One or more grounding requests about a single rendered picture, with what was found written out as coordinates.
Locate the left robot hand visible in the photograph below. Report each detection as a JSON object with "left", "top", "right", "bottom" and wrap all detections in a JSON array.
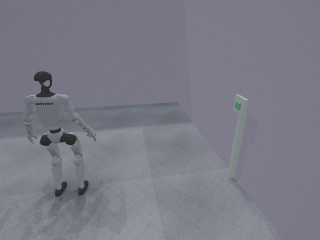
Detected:
[{"left": 27, "top": 131, "right": 38, "bottom": 144}]

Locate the right robot hand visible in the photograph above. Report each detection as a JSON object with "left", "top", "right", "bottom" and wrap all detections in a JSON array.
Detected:
[{"left": 86, "top": 129, "right": 97, "bottom": 142}]

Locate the robot left forearm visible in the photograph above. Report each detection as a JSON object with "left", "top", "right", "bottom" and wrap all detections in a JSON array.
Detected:
[{"left": 22, "top": 120, "right": 34, "bottom": 134}]

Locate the robot right upper arm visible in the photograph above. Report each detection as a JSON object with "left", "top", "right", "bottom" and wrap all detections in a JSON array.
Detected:
[{"left": 57, "top": 94, "right": 78, "bottom": 122}]

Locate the robot right forearm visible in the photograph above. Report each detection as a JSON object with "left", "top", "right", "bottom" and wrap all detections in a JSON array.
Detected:
[{"left": 75, "top": 113, "right": 91, "bottom": 133}]

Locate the robot right shin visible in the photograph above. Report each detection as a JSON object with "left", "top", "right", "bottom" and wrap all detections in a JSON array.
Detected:
[{"left": 75, "top": 156, "right": 85, "bottom": 188}]

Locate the robot left upper arm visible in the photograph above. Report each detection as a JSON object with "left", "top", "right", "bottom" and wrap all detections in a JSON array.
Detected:
[{"left": 22, "top": 94, "right": 35, "bottom": 122}]

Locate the robot head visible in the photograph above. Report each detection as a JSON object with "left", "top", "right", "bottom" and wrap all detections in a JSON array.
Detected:
[{"left": 34, "top": 71, "right": 55, "bottom": 97}]

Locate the button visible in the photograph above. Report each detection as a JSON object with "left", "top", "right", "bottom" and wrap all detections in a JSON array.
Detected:
[{"left": 235, "top": 101, "right": 241, "bottom": 110}]

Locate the panel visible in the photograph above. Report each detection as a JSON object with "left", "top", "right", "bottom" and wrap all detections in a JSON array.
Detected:
[{"left": 227, "top": 94, "right": 249, "bottom": 179}]

